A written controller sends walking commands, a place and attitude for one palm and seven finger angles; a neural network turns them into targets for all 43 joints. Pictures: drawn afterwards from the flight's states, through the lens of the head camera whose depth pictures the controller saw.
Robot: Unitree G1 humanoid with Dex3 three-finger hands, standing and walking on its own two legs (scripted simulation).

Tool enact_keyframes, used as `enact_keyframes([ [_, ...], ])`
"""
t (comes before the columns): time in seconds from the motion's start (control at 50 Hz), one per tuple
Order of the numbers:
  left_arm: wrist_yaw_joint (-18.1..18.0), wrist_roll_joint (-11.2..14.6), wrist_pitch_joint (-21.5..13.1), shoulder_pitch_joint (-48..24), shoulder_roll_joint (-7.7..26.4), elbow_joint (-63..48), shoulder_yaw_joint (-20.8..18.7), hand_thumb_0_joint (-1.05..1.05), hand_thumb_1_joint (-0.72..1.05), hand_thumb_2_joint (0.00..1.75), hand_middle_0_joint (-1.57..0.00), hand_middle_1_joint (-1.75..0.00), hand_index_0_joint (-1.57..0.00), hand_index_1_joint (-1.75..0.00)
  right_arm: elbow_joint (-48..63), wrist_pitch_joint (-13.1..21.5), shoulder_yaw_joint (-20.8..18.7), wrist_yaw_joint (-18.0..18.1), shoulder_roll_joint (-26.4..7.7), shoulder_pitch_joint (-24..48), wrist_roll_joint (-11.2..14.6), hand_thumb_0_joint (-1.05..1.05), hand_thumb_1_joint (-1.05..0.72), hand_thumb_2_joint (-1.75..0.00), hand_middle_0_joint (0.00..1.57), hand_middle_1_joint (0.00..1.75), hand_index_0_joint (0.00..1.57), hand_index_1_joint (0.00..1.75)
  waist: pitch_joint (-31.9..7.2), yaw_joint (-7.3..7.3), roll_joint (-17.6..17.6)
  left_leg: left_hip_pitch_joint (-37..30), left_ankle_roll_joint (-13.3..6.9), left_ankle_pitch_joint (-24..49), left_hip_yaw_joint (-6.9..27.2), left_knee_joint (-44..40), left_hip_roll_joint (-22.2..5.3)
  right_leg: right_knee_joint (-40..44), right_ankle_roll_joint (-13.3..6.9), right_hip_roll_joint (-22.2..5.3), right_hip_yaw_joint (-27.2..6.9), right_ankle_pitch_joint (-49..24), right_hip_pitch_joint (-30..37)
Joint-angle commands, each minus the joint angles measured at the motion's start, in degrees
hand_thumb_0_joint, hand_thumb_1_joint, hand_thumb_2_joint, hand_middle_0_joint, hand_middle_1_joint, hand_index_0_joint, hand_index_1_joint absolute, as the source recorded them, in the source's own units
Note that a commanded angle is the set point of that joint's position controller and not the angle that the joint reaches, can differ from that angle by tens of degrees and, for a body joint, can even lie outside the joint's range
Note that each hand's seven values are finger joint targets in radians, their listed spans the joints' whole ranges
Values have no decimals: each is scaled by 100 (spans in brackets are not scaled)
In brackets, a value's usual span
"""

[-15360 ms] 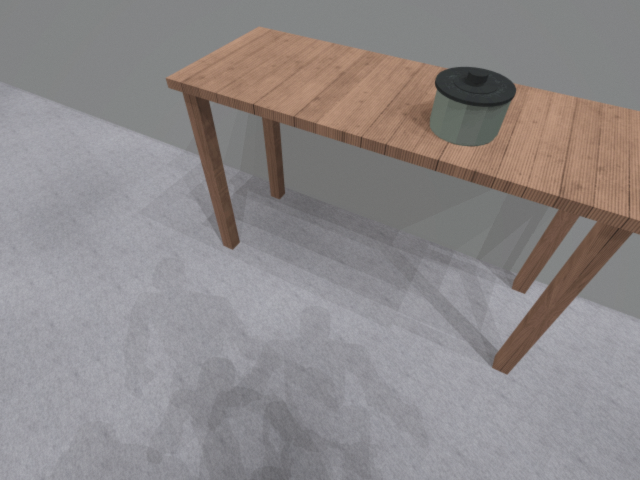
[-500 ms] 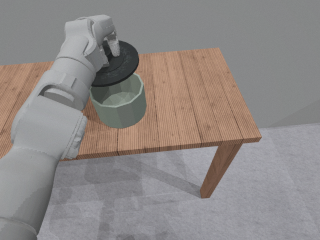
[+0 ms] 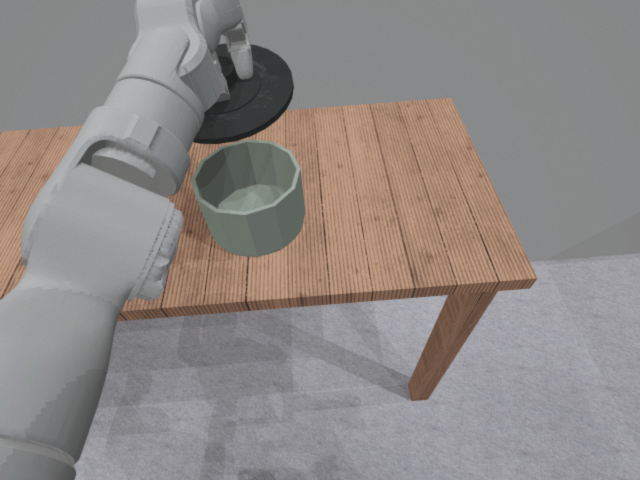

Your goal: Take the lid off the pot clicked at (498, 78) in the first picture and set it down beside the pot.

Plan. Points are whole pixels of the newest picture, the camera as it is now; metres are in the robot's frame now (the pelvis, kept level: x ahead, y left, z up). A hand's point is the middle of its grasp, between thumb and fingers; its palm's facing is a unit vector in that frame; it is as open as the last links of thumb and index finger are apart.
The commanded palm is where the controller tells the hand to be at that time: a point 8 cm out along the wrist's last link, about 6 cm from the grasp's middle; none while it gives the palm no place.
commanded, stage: lift the lid straight up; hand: left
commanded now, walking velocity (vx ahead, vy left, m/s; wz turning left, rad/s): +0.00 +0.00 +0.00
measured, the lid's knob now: (217, 73) +0.54 +0.08 +0.23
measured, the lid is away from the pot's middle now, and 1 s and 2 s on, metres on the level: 0.01 0.08 0.20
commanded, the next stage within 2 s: move the lid sideways beside the pot in 0.26 s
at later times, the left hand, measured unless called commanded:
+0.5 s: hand (197, 68) +0.50 +0.09 +0.26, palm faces -0.23 -0.07 -0.97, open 6.7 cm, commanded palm +0.50 +0.10 +0.32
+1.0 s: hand (142, 75) +0.50 +0.15 +0.25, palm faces -0.26 -0.07 -0.96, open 6.7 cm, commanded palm +0.51 +0.15 +0.32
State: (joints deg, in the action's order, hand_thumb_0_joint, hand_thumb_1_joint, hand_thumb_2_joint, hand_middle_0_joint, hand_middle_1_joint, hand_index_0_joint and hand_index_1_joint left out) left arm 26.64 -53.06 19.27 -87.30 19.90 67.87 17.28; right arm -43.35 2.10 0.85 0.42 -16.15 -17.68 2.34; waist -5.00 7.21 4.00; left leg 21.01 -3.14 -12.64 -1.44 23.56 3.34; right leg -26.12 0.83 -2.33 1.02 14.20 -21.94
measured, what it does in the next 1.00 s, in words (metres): stands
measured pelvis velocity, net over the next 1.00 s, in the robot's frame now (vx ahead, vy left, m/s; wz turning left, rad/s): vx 0.00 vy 0.00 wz -0.01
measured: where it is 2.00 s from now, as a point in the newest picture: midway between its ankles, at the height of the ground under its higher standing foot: outside the picture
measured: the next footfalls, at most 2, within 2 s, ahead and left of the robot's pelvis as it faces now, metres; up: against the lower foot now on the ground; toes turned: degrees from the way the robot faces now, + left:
none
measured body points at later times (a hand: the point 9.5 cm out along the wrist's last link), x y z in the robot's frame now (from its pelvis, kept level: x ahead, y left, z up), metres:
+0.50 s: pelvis -0.01 -0.01 +0.00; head +0.03 -0.03 +0.45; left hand +0.51 +0.09 +0.31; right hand +0.05 -0.28 -0.13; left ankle -0.02 +0.09 -0.74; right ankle -0.02 -0.13 -0.74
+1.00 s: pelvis +0.00 +0.00 +0.00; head +0.04 -0.02 +0.45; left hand +0.51 +0.15 +0.31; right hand +0.04 -0.27 -0.13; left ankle -0.02 +0.09 -0.74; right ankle -0.02 -0.13 -0.74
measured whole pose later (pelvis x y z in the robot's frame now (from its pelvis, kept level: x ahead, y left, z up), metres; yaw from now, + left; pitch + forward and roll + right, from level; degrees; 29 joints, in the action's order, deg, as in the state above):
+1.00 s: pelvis +0.00 +0.00 +0.00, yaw +0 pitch +9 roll +0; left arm 28.8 -56.0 15.3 -83.8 30.1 65.7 14.7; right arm -41.5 -2.0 1.4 1.7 -16.6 -16.7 3.5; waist -4.0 7.8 2.8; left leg 20.5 -3.0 -12.7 -1.4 24.0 2.4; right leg -24.4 0.6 -1.4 1.0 13.0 -20.5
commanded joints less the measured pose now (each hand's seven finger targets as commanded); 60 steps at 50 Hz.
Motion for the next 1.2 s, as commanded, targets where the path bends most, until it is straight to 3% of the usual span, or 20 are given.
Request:
enact_keyframes([
  [0.0, -269, -266, 114, -3848, 1434, -1078, -266, 0, 78, 83, -84, -107, -91, -108, 528, 121, -224, 46, -785, -159, 31, 0, -90, -90, 20, 30, 20, 30, -2588, 93, -788, -1778, -67, 2542, 392, 161, 0, 107, -250, 312, 32, -2480, 596],
  [0.02, -274, -161, 122, -3746, 1289, -1104, -235, 0, 78, 83, -84, -107, -91, -108, 560, 100, -240, 56, -804, -141, 31, 0, -90, -90, 20, 30, 20, 30, -2556, 91, -689, -1779, -82, 2667, 361, 175, -13, 146, -261, 280, 30, -2577, 594],
  [0.06, -256, -310, 177, -3728, 1753, -1027, -489, 0, 78, 83, -84, -107, -91, -108, 581, 79, -215, 77, -812, -93, 23, 0, -90, -90, 20, 30, 20, 30, -2592, 36, -958, -1602, -119, 2400, 313, 150, 22, 123, -240, 282, -16, -2646, 841],
  [0.12, -222, -231, 238, -3521, 1318, -823, -189, 0, 78, 83, -84, -107, -91, -108, 619, -2, -205, 83, -822, -5, 72, 0, -90, -90, 20, 30, 20, 30, -2288, 103, -860, -1465, -117, 2198, 277, 115, 8, 185, -254, 249, 10, -2483, 670],
  [0.22, -189, -196, 123, -3892, 1145, -1304, -6, 0, 78, 83, -84, -107, -91, -108, 683, -7, -211, 118, -779, 41, 80, 0, -90, -90, 20, 30, 20, 30, -2595, 180, -554, -1833, -135, 2314, 327, 180, -3, 193, -248, 256, 2, -2432, 550],
  [0.44, -350, -459, -132, -3581, 2009, -1301, -461, 0, 78, 83, -84, -107, -91, -108, 691, -60, -176, 187, -811, 19, 66, 0, -90, -90, 20, 30, 20, 30, -2520, 57, -601, -1520, -103, 1908, 280, 90, -19, 204, -273, 260, -22, -2278, 831],
  [0.52, -314, -362, -131, -3515, 1753, -1264, -278, 0, 78, 83, -84, -107, -91, -108, 707, -82, -206, 173, -823, -5, 94, 0, -90, -90, 20, 30, 20, 30, -2400, 106, -437, -1640, -109, 2041, 301, 93, -40, 264, -286, 263, 21, -2164, 622],
  [0.54, -300, -452, -106, -3487, 2018, -1170, -431, 0, 78, 83, -84, -107, -91, -108, 678, -100, -195, 172, -843, -14, 88, 0, -90, -90, 20, 30, 20, 30, -2387, 90, -587, -1571, -107, 1881, 305, 83, -41, 243, -270, 281, 11, -2093, 658],
  [0.6, -246, -429, -274, -3918, 1954, -1875, -307, 0, 78, 83, -84, -107, -91, -108, 779, -32, -224, 168, -781, 4, 85, 0, -90, -90, 20, 30, 20, 30, -2882, 81, -293, -2005, -111, 2405, 357, 161, -49, 185, -264, 281, -7, -2341, 708],
  [0.68, -145, -417, -257, -3437, 2095, -1324, -427, 0, 78, 83, -84, -107, -91, -108, 689, -112, -240, 165, -838, -80, 99, 0, -90, -90, 20, 30, 20, 30, -2446, 111, -673, -1724, -141, 2076, 309, 133, -31, 272, -246, 311, 29, -2179, 637],
  [0.72, -115, -262, -268, -3333, 1672, -1284, -125, 0, 78, 83, -84, -107, -91, -108, 648, -162, -245, 163, -881, -105, 141, 0, -90, -90, 20, 30, 20, 30, -2263, 170, -518, -1715, -124, 2131, 311, 117, -59, 311, -262, 288, 73, -2114, 449],
  [0.84, -159, -460, -480, -3542, 2563, -1852, -688, 0, 78, 83, -84, -107, -91, -108, 733, -143, -257, 170, -840, -109, 73, 0, -90, -90, 20, 30, 20, 30, -2781, 21, -364, -1950, -112, 2491, 387, 211, -68, 222, -269, 312, 19, -2332, 770],
  [0.9, -79, -494, -329, -3178, 2337, -1207, -448, 0, 78, 83, -84, -107, -91, -108, 659, -261, -242, 170, -888, -124, 126, 0, -90, -90, 20, 30, 20, 30, -2204, 95, -567, -1581, -126, 2138, 294, 133, -51, 302, -264, 324, 76, -2161, 611],
  [0.94, -81, -498, -382, -3315, 2597, -1497, -625, 0, 78, 83, -84, -107, -91, -108, 711, -286, -255, 160, -918, -95, 105, 0, -90, -90, 20, 30, 20, 30, -2424, 62, -456, -1679, -115, 2268, 318, 174, -64, 287, -264, 314, 48, -2247, 708],
  [1.02, 5, -405, -542, -3496, 2313, -1968, -346, 0, 78, 83, -84, -107, -91, -108, 780, -259, -300, 164, -885, -99, 114, 0, -90, -90, 20, 30, 20, 30, -2694, 102, -60, -2156, -98, 2833, 400, 297, -96, 284, -277, 320, 82, -2301, 542],
  [1.04, -10, -513, -563, -3386, 2867, -1872, -802, 0, 78, 83, -84, -107, -91, -108, 731, -273, -315, 164, -908, -159, 82, 0, -90, -90, 20, 30, 20, 30, -2783, 39, -199, -2115, -112, 2833, 408, 331, -108, 250, -264, 342, 52, -2344, 661],
  [1.06, 23, -517, -573, -3258, 2928, -1735, -806, 0, 78, 83, -84, -107, -91, -108, 754, -317, -288, 176, -913, -154, 84, 0, -90, -90, 20, 30, 20, 30, -2776, 37, -269, -1990, -137, 2806, 369, 311, -62, 250, -263, 342, 41, -2441, 778],
  [1.12, 96, -417, -583, -3219, 2301, -1935, -308, 0, 78, 83, -84, -107, -91, -108, 755, -332, -333, 128, -883, -151, 132, 0, -90, -90, 20, 30, 20, 30, -2598, 85, 51, -2257, -79, 3303, 413, 365, -120, 284, -275, 337, 110, -2433, 443],
  [1.14, 102, -490, -579, -3142, 2651, -1842, -613, 0, 78, 83, -84, -107, -91, -108, 723, -359, -326, 113, -900, -154, 110, 0, -90, -90, 20, 30, 20, 30, -2513, 45, -153, -2136, -82, 3135, 444, 365, -126, 271, -263, 371, 118, -2312, 458],
  [1.18, 162, -449, -566, -3187, 2566, -1824, -488, 0, 78, 83, -84, -107, -91, -108, 723, -413, -317, 117, -921, -142, 128, 0, -90, -90, 20, 30, 20, 30, -2466, 91, -240, -2041, -113, 2825, 386, 308, -86, 311, -253, 372, 130, -2246, 494],
])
